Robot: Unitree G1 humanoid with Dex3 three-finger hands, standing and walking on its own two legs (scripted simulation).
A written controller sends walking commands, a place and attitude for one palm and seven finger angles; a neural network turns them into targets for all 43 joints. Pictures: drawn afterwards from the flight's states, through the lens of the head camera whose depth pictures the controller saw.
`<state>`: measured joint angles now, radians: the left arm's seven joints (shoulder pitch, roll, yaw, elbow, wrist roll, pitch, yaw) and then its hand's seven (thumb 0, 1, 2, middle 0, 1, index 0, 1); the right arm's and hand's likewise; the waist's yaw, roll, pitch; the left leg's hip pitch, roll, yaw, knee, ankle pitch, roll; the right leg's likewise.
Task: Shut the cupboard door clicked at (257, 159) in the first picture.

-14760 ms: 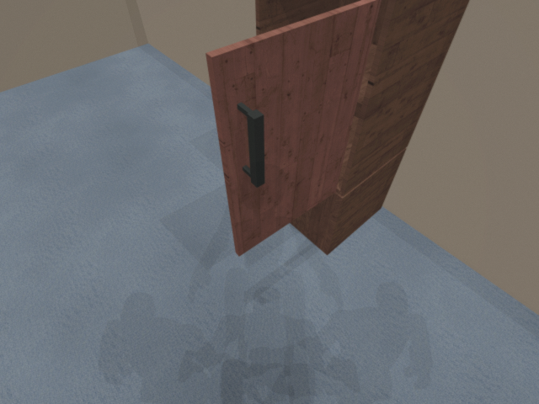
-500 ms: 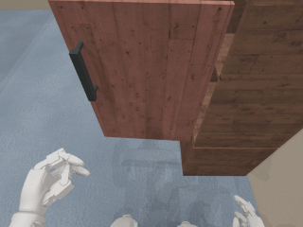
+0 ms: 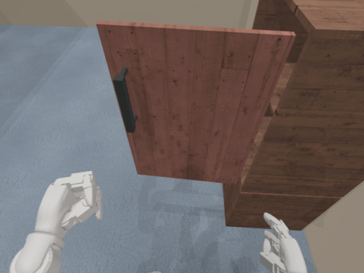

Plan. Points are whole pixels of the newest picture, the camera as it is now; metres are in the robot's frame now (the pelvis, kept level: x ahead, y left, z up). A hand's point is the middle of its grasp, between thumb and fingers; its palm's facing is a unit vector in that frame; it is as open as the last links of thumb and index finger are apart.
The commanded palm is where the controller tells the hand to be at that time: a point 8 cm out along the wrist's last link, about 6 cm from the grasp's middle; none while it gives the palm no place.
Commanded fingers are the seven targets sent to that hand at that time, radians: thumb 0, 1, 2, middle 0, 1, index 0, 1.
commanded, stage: raise the hand and make a fist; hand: left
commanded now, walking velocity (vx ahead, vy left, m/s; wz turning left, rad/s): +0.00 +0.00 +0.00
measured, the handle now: (127, 101) +0.49 +0.19 +0.10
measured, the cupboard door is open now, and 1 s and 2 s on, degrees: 87 87 87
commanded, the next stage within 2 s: bring the fist close to the handle in 0.50 s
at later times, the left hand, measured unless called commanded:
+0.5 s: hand (103, 198) +0.23 +0.17 +0.10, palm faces +0.01 -1.00 -0.06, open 3.1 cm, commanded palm +0.20 +0.22 +0.11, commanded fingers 0.00 0.90 0.90 -1.30 -1.50 -1.30 -1.50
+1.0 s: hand (119, 162) +0.30 +0.16 +0.10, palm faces -0.01 -1.00 -0.06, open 3.1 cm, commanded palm +0.29 +0.21 +0.11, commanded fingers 0.00 0.90 0.90 -1.30 -1.50 -1.30 -1.50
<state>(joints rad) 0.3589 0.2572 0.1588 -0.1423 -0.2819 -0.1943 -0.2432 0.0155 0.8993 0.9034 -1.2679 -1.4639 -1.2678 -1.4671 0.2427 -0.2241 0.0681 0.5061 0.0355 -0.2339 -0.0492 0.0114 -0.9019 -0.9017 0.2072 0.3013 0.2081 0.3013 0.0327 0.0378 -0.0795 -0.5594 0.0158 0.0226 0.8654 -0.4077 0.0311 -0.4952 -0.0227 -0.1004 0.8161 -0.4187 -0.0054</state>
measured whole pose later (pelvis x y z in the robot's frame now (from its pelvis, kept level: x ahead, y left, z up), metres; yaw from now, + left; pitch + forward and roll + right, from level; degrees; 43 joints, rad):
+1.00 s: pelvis +0.01 -0.03 +0.01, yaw -1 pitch +5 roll +0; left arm 0.02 0.28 0.21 0.18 -0.27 -0.17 -0.25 0.02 0.90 0.90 -1.30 -1.50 -1.30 -1.50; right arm 0.25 -0.26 0.03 0.62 0.05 -0.24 -0.06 0.01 -0.90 -0.90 0.21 0.30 0.21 0.30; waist 0.00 0.04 -0.06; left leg -0.47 0.03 0.04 0.73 -0.36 -0.01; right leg -0.44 0.00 -0.09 0.74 -0.40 -0.04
